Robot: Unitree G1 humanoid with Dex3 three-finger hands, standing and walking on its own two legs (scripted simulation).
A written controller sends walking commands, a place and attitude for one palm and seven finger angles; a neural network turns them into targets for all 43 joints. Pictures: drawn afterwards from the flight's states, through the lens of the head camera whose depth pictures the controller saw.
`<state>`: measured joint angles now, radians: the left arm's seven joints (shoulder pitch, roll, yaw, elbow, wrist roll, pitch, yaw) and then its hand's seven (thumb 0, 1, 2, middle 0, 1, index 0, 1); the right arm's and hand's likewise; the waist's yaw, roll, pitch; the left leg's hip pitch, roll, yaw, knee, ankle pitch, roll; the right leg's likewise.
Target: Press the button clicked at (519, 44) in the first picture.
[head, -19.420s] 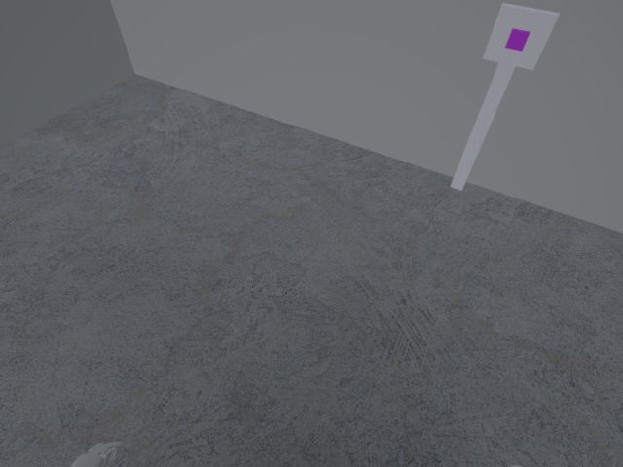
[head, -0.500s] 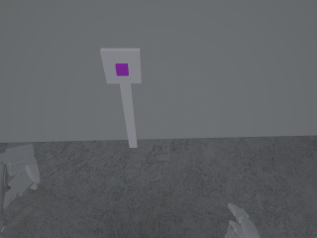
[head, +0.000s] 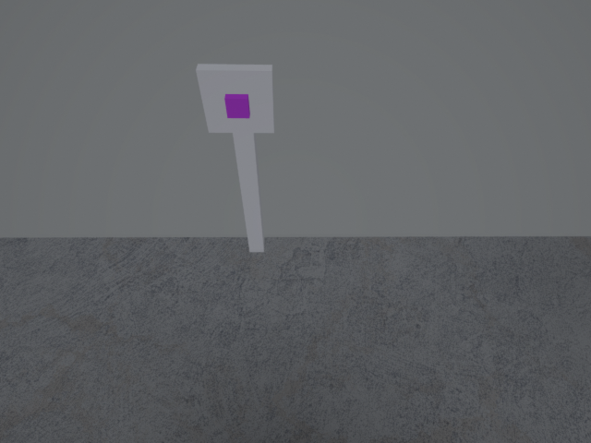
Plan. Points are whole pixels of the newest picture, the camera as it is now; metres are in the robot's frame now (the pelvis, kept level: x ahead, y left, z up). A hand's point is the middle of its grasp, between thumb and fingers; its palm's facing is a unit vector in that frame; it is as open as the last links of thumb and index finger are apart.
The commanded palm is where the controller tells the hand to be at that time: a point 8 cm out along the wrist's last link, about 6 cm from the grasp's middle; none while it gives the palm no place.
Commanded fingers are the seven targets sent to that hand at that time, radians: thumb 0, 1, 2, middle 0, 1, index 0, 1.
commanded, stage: let the arm hang, fingers relaxed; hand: left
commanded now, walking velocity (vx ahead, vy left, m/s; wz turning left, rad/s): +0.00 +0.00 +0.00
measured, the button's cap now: (237, 105) +0.86 +0.21 -0.05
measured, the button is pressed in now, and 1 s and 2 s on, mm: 0 0 0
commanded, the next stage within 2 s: stand and wait in 0.58 s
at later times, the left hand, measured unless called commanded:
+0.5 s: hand out of the picture +0.03 +0.17 -0.17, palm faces +0.01 -0.98 -0.21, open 7.3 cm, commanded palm none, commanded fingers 0.00 0.90 0.90 -0.20 -0.30 -0.20 -0.30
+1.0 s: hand out of the picture +0.01 +0.16 -0.17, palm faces +0.02 -0.98 -0.22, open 7.4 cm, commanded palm none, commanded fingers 0.00 0.90 0.90 -0.20 -0.30 -0.20 -0.30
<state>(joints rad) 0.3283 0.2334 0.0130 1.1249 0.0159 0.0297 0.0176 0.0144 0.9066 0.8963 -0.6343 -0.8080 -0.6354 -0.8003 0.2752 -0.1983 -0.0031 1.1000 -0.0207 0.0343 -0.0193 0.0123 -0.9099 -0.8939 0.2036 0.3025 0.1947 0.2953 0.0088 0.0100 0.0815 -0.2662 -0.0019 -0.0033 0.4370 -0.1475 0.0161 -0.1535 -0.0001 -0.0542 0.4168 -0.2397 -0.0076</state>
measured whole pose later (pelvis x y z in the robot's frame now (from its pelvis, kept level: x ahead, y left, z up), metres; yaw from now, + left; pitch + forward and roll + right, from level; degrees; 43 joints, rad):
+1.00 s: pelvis +0.01 -0.02 +0.00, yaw +0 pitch -2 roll +0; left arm 0.25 0.16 0.02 1.15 0.01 0.00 0.03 0.01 0.91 0.90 -0.20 -0.30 -0.20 -0.30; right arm 0.24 -0.16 -0.01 1.14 -0.02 0.01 -0.03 0.01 -0.91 -0.89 0.20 0.30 0.19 0.30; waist 0.00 0.02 0.07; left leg -0.22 0.02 0.00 0.40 -0.15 -0.01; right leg -0.12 0.02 -0.05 0.40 -0.25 -0.03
